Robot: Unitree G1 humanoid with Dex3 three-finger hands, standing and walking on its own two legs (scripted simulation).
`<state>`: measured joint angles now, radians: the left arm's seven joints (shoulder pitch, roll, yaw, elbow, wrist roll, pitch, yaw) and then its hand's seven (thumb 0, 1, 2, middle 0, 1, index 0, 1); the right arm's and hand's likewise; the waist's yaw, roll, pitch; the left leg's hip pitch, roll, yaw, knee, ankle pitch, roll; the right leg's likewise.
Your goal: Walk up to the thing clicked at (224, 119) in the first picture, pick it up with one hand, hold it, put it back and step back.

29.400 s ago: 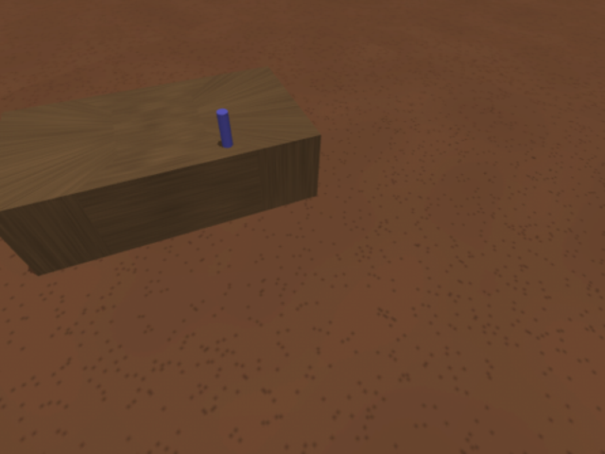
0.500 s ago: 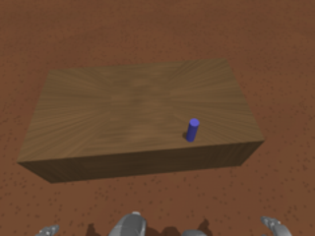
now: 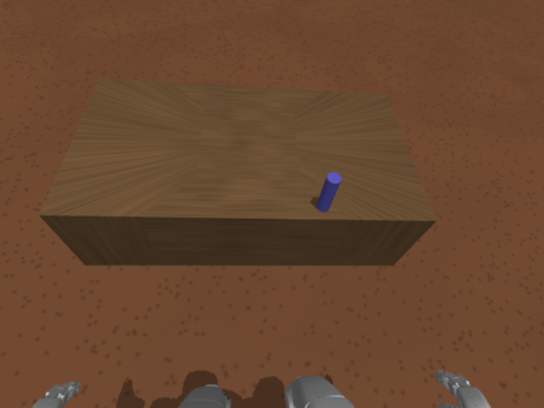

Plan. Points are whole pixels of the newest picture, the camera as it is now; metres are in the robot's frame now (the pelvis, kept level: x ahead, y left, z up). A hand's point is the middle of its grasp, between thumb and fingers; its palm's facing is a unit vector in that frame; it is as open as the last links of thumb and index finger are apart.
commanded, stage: step back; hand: right
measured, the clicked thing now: (328, 193) +0.71 -0.19 -0.33
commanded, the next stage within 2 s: stand in 1.98 s
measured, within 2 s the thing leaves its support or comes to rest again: neither
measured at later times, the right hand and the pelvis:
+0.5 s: hand out of the picture -0.09 -0.30 -0.17, palm faces -0.11 +0.91 -0.41, open 7.4 cm; pelvis -0.17 -0.03 -0.02, yaw +4 degrees
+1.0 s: hand out of the picture -0.21 -0.33 -0.15, palm faces -0.07 +0.92 -0.39, open 7.4 cm; pelvis -0.33 -0.06 -0.01, yaw +1 degrees
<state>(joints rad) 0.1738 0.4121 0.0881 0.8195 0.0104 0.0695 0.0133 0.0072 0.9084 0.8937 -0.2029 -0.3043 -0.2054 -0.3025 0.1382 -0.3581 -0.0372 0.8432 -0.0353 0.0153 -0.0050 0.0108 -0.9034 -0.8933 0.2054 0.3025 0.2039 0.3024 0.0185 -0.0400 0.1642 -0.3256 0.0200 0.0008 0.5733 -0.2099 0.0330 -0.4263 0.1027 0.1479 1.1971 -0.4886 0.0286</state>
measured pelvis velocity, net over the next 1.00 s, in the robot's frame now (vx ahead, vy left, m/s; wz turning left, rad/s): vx -0.33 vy -0.06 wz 0.02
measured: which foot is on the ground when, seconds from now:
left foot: down 0.00-0.20, up 0.22-0.48, down 0.50-0.84, up 0.86-1.00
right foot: up 0.00-0.14, down 0.16-0.52, up 0.54-0.80, down 0.82-1.00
